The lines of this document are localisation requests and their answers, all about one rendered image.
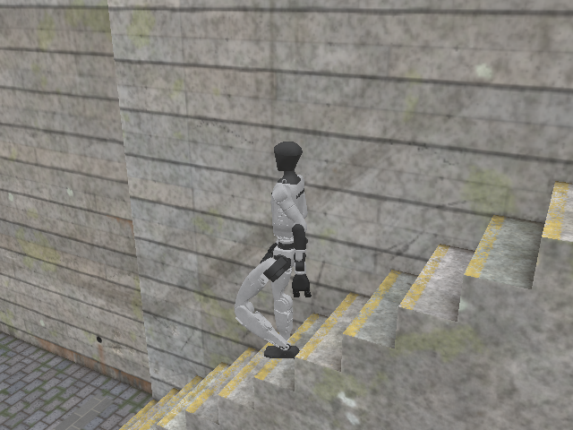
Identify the left robot hand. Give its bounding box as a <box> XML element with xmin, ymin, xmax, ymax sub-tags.
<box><xmin>292</xmin><ymin>274</ymin><xmax>312</xmax><ymax>297</ymax></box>

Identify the robot left upper arm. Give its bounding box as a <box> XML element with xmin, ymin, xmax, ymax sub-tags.
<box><xmin>272</xmin><ymin>184</ymin><xmax>307</xmax><ymax>233</ymax></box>

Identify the robot left forearm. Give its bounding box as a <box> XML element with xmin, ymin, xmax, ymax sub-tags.
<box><xmin>292</xmin><ymin>224</ymin><xmax>308</xmax><ymax>275</ymax></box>

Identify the robot head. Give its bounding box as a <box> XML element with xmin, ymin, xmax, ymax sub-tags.
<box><xmin>274</xmin><ymin>142</ymin><xmax>303</xmax><ymax>185</ymax></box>

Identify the right robot shin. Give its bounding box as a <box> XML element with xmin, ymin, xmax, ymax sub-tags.
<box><xmin>274</xmin><ymin>295</ymin><xmax>294</xmax><ymax>340</ymax></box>

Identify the robot right upper arm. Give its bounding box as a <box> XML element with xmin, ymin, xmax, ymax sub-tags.
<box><xmin>297</xmin><ymin>175</ymin><xmax>308</xmax><ymax>219</ymax></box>

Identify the right robot hand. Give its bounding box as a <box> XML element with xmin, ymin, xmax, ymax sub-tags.
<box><xmin>260</xmin><ymin>243</ymin><xmax>278</xmax><ymax>263</ymax></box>

